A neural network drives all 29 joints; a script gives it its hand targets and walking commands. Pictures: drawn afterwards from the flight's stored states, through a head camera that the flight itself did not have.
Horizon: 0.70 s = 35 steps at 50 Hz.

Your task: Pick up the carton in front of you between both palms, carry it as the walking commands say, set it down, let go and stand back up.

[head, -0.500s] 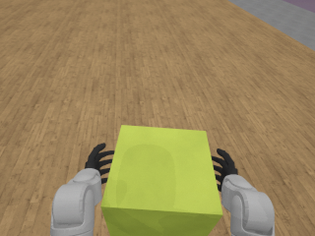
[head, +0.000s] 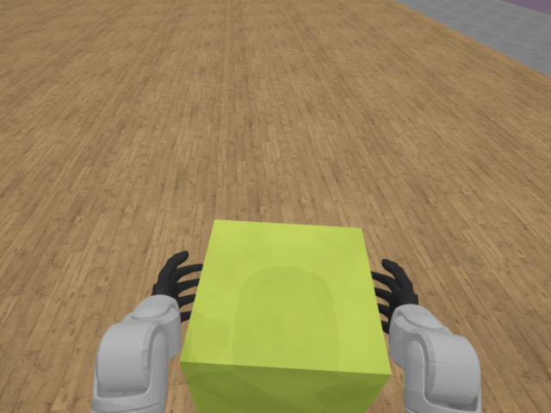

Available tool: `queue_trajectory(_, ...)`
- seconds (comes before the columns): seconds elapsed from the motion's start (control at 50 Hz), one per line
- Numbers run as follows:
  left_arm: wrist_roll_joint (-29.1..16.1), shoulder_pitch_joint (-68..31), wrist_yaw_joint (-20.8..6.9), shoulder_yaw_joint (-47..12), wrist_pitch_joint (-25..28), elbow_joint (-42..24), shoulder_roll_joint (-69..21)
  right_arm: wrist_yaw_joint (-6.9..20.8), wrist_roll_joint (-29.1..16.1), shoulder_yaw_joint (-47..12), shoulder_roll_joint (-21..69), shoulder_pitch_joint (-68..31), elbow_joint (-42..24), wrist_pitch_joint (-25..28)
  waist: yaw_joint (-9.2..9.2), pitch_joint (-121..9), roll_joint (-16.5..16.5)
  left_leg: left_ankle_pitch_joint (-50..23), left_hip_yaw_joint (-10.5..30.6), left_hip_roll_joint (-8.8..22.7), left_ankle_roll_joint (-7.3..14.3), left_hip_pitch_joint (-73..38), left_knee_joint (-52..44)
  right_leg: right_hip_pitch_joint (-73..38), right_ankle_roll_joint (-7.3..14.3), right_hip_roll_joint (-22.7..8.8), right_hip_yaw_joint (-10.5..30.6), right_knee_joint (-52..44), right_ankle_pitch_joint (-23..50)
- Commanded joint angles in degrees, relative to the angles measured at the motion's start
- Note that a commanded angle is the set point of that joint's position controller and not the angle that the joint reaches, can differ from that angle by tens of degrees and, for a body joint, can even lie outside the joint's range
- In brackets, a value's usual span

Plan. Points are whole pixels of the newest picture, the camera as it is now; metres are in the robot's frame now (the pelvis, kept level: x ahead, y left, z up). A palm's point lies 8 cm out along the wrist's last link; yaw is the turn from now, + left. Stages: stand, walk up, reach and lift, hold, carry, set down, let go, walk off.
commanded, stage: carry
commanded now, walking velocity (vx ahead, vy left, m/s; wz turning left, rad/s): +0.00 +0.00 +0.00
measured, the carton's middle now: (281, 332) +0.26 +0.00 +0.02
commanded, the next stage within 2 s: hold in 1.36 s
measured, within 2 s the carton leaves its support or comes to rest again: neither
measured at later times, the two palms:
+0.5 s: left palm (173, 320) +0.26 +0.15 +0.06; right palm (390, 325) +0.26 -0.15 +0.06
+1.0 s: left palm (167, 327) +0.25 +0.16 +0.05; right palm (382, 332) +0.25 -0.14 +0.05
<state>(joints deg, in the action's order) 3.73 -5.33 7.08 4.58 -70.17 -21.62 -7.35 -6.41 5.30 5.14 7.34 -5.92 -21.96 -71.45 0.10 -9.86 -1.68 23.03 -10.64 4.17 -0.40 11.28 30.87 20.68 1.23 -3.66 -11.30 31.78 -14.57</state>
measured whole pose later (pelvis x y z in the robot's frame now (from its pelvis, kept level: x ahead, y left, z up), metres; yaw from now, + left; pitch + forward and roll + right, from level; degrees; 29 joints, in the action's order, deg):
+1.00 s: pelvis -0.04 +0.01 +0.00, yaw +1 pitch +2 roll +0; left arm 13.8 -13.7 0.7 10.9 -41.5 10.9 -8.4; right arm -0.9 14.3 11.4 8.5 -14.0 11.0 -42.0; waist -0.2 -5.6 -0.4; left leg 19.8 -10.3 2.7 1.1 12.5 30.7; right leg 20.6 1.1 -5.0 -11.6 29.6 -10.3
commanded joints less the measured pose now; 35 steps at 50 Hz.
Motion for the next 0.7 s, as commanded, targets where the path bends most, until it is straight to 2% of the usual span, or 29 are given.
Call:
queue_trajectory(0.0, -17.6, -22.1, -10.5, -37.7, 0.6, -2.9, -49.3, 10.0, -19.6, -39.4, 47.8, -23.2, -4.3, 1.4, -0.3, -13.4, 2.7, -31.0, 3.9, 4.9, -0.4, -1.7, -0.6, -12.6, 1.0, -7.1, 7.0, 1.1, 39.7)
queue_trajectory(0.1, -16.1, -23.4, -11.8, -38.1, 3.0, -0.1, -48.5, 11.3, -17.5, -38.5, 47.0, -23.2, -0.2, 4.0, -0.38, -12.4, 1.4, -32.1, 4.4, 5.3, -0.2, -2.1, -0.7, -11.4, 0.7, -6.6, 6.5, 1.2, 35.1)
queue_trajectory(0.28, -11.9, -25.2, -13.6, -34.8, 10.4, 7.1, -46.8, 13.4, -14.0, -36.1, 45.9, -26.2, 6.5, 11.6, -0.35, -10.2, 1.6, -26.3, 5.2, 5.6, 0.3, -1.2, -2.9, -11.4, 0.4, -6.6, 6.4, -1.2, 27.2)
queue_trajectory(0.44, -6.3, -25.9, -14.6, -27.7, 18.4, 17.6, -44.9, 14.5, -8.6, -29.3, 43.7, -27.7, 16.3, 19.7, -0.26, -7.5, 1.5, -19.1, 5.7, 5.5, 0.9, 0.4, -5.4, -10.2, 0.2, -6.5, 6.5, -3.7, 19.4)
queue_trajectory(0.6, -2.1, -33.1, -16.8, -21.9, 28.6, 29.4, -47.2, 16.6, -3.8, -22.4, 46.0, -33.4, 29.4, 30.0, -0.11, -7.5, 1.5, -14.0, 6.1, 5.2, 1.4, 1.1, -6.9, -9.9, 0.2, -6.3, 6.5, -5.2, 14.7)
queue_trajectory(0.68, -1.4, -36.0, -18.0, -21.2, 33.0, 33.3, -49.6, 17.7, -3.0, -21.8, 48.5, -36.4, 33.2, 34.4, -0.08, -8.6, 1.6, -13.4, 6.2, 5.1, 1.6, 1.0, -6.9, -10.3, 0.2, -6.3, 6.4, -5.4, 13.9)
